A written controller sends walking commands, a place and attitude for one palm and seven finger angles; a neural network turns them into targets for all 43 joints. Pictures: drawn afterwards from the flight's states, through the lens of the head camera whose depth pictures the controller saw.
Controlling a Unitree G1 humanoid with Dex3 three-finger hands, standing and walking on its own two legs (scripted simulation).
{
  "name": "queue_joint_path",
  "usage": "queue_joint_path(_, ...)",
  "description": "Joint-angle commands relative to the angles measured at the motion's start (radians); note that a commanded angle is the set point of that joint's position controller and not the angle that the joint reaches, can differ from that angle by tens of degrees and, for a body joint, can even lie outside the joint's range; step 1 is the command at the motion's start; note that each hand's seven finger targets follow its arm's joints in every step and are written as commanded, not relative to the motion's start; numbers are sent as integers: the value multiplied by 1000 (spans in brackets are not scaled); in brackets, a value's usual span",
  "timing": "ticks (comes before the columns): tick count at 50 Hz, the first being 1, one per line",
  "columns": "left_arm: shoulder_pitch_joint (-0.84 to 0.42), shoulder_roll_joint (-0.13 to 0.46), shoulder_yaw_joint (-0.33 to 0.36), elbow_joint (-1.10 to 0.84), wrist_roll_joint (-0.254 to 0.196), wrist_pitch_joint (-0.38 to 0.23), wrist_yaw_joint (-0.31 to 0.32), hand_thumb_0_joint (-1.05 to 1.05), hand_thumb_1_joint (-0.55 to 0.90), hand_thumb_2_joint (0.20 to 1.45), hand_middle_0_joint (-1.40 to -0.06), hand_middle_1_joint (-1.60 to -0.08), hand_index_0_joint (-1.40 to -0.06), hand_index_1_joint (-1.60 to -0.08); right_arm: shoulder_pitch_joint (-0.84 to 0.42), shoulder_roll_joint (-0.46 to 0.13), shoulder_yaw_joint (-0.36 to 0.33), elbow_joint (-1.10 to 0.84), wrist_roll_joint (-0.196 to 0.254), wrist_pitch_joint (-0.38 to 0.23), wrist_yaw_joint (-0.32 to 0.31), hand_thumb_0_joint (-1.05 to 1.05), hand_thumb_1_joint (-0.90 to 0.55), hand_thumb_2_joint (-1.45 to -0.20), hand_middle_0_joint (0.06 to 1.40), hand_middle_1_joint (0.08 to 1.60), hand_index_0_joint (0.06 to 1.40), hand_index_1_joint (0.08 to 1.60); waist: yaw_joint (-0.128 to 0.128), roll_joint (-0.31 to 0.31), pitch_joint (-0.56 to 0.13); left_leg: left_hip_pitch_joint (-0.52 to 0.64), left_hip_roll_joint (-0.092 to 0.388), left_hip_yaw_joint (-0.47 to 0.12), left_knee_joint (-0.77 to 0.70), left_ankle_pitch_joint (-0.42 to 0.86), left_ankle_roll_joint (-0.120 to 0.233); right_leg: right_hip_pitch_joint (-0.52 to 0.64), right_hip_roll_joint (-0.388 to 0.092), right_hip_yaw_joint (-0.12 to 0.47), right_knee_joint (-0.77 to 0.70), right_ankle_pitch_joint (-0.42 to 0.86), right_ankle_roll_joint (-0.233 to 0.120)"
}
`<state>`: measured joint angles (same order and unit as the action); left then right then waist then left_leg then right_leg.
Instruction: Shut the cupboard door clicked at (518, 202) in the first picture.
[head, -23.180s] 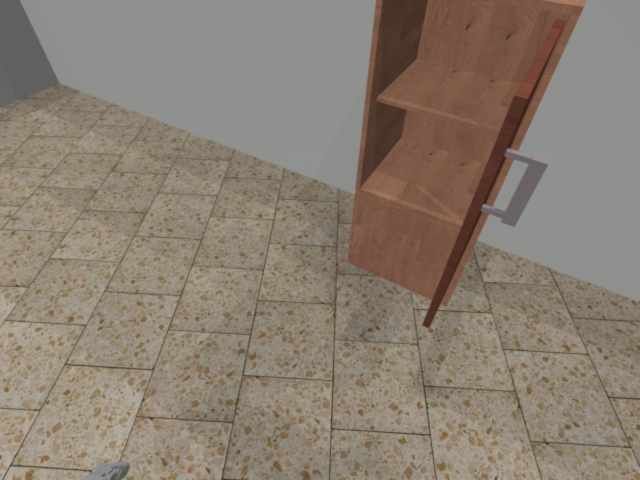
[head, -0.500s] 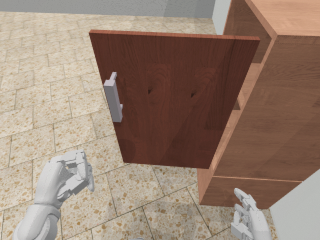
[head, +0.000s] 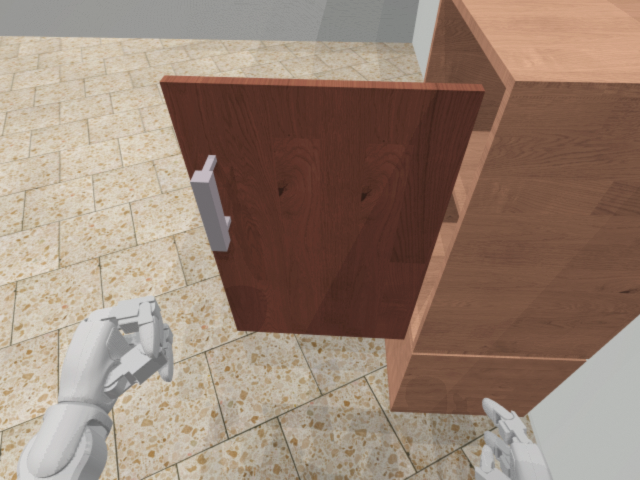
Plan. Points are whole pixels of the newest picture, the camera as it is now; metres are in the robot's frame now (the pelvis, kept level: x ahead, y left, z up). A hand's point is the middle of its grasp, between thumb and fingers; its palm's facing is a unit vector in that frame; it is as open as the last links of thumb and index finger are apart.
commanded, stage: raise the hand and make a fist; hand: left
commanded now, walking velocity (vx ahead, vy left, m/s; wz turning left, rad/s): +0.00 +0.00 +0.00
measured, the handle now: (216, 204) +0.46 +0.20 +0.10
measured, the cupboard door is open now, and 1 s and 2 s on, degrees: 89 89 88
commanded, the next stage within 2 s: bring the fist close to the handle in 0.08 s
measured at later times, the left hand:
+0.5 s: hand (186, 315) +0.27 +0.18 +0.11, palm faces -0.01 -1.00 -0.04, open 3.1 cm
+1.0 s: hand (213, 270) +0.33 +0.16 +0.10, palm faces +0.02 -1.00 -0.01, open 3.1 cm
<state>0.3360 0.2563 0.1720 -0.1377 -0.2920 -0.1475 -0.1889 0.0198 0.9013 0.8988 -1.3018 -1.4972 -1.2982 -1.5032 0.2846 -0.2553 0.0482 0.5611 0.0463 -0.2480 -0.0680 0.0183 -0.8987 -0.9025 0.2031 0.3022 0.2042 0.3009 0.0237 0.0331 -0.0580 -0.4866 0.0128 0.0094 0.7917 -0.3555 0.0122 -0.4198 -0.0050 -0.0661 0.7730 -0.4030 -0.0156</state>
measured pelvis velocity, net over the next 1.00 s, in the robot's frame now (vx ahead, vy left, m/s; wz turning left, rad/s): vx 0.00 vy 0.00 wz -0.01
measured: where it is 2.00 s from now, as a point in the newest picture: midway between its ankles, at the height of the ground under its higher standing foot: outside the picture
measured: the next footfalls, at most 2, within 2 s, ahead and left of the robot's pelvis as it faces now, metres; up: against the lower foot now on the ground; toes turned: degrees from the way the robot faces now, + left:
none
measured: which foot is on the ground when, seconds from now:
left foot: down 0.00-1.00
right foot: down 0.00-1.00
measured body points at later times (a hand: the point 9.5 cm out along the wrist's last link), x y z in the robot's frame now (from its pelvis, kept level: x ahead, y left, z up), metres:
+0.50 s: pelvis +0.00 +0.00 +0.00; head +0.01 -0.02 +0.45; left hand +0.26 +0.23 +0.11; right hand +0.17 -0.23 -0.08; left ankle +0.03 +0.11 -0.71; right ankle +0.00 -0.11 -0.71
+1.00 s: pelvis +0.00 +0.00 +0.00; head +0.03 -0.01 +0.45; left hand +0.33 +0.22 +0.10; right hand +0.16 -0.24 -0.09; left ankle +0.03 +0.11 -0.71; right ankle +0.00 -0.11 -0.71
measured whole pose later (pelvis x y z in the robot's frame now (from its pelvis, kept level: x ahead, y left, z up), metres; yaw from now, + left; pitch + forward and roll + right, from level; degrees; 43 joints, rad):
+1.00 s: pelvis +0.00 +0.00 +0.00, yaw -1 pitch +4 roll +0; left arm -0.12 0.22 0.14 0.24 -0.23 -0.13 -0.13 0.02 0.90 0.90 -1.30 -1.50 -1.30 -1.50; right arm 0.24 -0.25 0.05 0.62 0.05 -0.19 -0.06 0.02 -0.90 -0.90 0.20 0.30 0.20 0.30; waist 0.00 0.04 -0.04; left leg -0.48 0.01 0.03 0.74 -0.34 0.01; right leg -0.43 -0.01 -0.05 0.74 -0.39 -0.01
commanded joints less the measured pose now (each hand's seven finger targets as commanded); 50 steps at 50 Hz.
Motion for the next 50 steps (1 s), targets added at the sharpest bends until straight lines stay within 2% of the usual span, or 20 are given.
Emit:
queue_joint_path(1, -151, 118, 72, -205, -14, -133, 2, 0, 900, 900, -1300, -1500, -1300, -1500, -101, -108, -48, -140, 1, -70, 7, 0, -900, -900, 200, 300, 200, 300, -10, 11, -116, 74, -20, -36, -115, 103, 12, 0, 18, 36, -130, 140, -4)
queue_joint_path(4, -110, 91, 16, -145, -16, -77, -56, 0, 900, 900, -1300, -1500, -1300, -1500, -101, -116, -51, -146, 13, -71, 3, 0, -900, -900, 200, 300, 200, 300, -13, 10, -78, 54, -23, -29, -117, 65, 15, -10, 6, 58, -163, 100, 3)
queue_joint_path(8, -111, 142, 69, -160, -27, -18, -73, 0, 900, 900, -1300, -1500, -1300, -1500, -110, -119, -53, -165, 14, -63, -7, 0, -900, -900, 200, 300, 200, 300, -2, -64, -79, 41, -25, -31, -111, 69, 19, 11, -7, 85, -188, 70, 12)
queue_joint_path(12, -324, 165, 107, -227, -28, -72, -10, 0, 900, 900, -1300, -1500, -1300, -1500, -129, -109, -45, -150, 5, -65, -17, 0, -900, -900, 200, 300, 200, 300, -16, -26, -86, 64, -23, -38, -119, 53, 17, -14, 3, 74, -180, 32, 8)
queue_joint_path(16, -338, 151, 103, -166, -16, -128, 15, 0, 900, 900, -1300, -1500, -1300, -1500, -109, -109, -47, -121, 2, -74, -9, 0, -900, -900, 200, 300, 200, 300, -15, -11, -145, 88, -21, -37, -112, 99, 16, 5, 11, 54, -139, 122, 2)
queue_joint_path(20, -319, 106, 28, -61, 0, -82, -40, 0, 900, 900, -1300, -1500, -1300, -1500, -96, -116, -52, -113, 12, -69, -4, 0, -900, -900, 200, 300, 200, 300, -19, 25, -154, 99, -23, -26, -116, 130, 16, 12, 4, 52, -139, 199, 4)
queue_joint_path(23, -301, 90, 3, -36, -4, -18, -64, 0, 900, 900, -1300, -1500, -1300, -1500, -100, -118, -51, -131, 16, -60, -4, 0, -900, -900, 200, 300, 200, 300, -9, -15, -145, 93, -23, -27, -126, 151, 19, 34, -1, 50, -149, 234, 7)
queue_joint_path(25, -345, 112, 38, -42, -10, -2, -49, 0, 900, 900, -1300, -1500, -1300, -1500, -105, -120, -51, -135, 14, -52, -7, 0, -900, -900, 200, 300, 200, 300, -5, -42, -143, 95, -24, -28, -133, 155, 18, 37, 1, 43, -151, 235, 9)
queue_joint_path(26, -346, 152, 86, -36, -14, -3, -32, 0, 900, 900, -1300, -1500, -1300, -1500, -105, -122, -51, -132, 9, -47, -8, 0, -900, -900, 200, 300, 200, 300, 4, -79, -135, 84, -22, -32, -131, 163, 18, 51, 2, 50, -154, 237, 8)
queue_joint_path(28, -409, 141, 98, -54, -10, -25, 1, 0, 900, 900, -1300, -1500, -1300, -1500, -115, -114, -52, -136, 8, -40, -5, 0, -900, -900, 200, 300, 200, 300, -1, -88, -150, 98, -24, -24, -136, 168, 18, 44, 4, 45, -149, 241, 12)
queue_joint_path(31, -451, 145, 98, -105, 12, -79, 47, 0, 900, 900, -1300, -1500, -1300, -1500, -115, -108, -52, -127, 1, -38, 4, 0, -900, -900, 200, 300, 200, 300, 8, -22, -197, 135, -20, -24, -140, 212, 13, 62, 10, 31, -117, 278, -1)
queue_joint_path(32, -441, 108, 64, -99, 21, -89, 52, 0, 900, 900, -1300, -1500, -1300, -1500, -117, -101, -51, -129, 1, -38, 10, 0, -900, -900, 200, 300, 200, 300, 4, -5, -204, 148, -19, -21, -141, 221, 13, 55, 10, 27, -112, 290, -1)
queue_joint_path(34, -498, 111, 44, -55, 41, -98, 55, 0, 900, 900, -1300, -1500, -1300, -1500, -107, -107, -53, -106, 3, -33, 13, 0, -900, -900, 200, 300, 200, 300, -18, 17, -184, 146, -17, -18, -135, 201, 12, 23, 11, 31, -116, 277, 0)
queue_joint_path(36, -502, 109, 29, 11, 48, -86, 43, 0, 900, 900, -1300, -1500, -1300, -1500, -97, -115, -57, -97, 4, -25, 13, 0, -900, -900, 200, 300, 200, 300, -29, -25, -160, 127, -15, -20, -134, 175, 17, 16, 13, 35, -131, 251, 2)
queue_joint_path(41, -618, 105, 10, 116, 39, -30, 17, 0, 900, 900, -1300, -1500, -1300, -1500, -102, -125, -55, -90, 14, -6, 1, 0, -900, -900, 200, 300, 200, 300, -38, -39, -126, 112, -18, -26, -149, 116, 17, 2, 10, 39, -163, 190, 3)
queue_joint_path(44, -750, 131, 44, 133, 36, -34, 35, 0, 900, 900, -1300, -1500, -1300, -1500, -111, -125, -55, -84, 13, 3, -5, 0, -900, -900, 200, 300, 200, 300, -39, -40, -174, 130, -19, -27, -152, 114, 16, 7, 8, 42, -160, 180, 3)
queue_joint_path(45, -755, 121, 46, 126, 36, -45, 43, 0, 900, 900, -1300, -1500, -1300, -1500, -110, -119, -56, -87, 10, 2, -3, 0, -900, -900, 200, 300, 200, 300, -31, -34, -206, 147, -20, -25, -151, 142, 15, 23, 9, 40, -151, 213, 1)
queue_joint_path(46, -749, 165, 86, 120, 38, -58, 56, 0, 900, 900, -1300, -1500, -1300, -1500, -106, -123, -59, -86, 6, 5, -2, 0, -900, -900, 200, 300, 200, 300, -16, -32, -245, 155, -18, -24, -146, 171, 14, 51, 10, 41, -141, 239, -1)
queue_joint_path(47, -756, 128, 61, 115, 38, -70, 61, 0, 900, 900, -1300, -1500, -1300, -1500, -110, -114, -56, -89, 4, 5, 3, 0, -900, -900, 200, 300, 200, 300, -17, -24, -272, 169, -20, -20, -144, 203, 15, 64, 7, 42, -132, 284, -1)
queue_joint_path(50, -757, 125, 57, 138, 56, -101, 75, 0, 900, 900, -1300, -1500, -1300, -1500, -92, -112, -62, -76, 3, 9, 15, 0, -900, -900, 200, 300, 200, 300, -11, 17, -305, 195, -15, -15, -133, 282, 7, 70, 11, 33, -106, 365, -6)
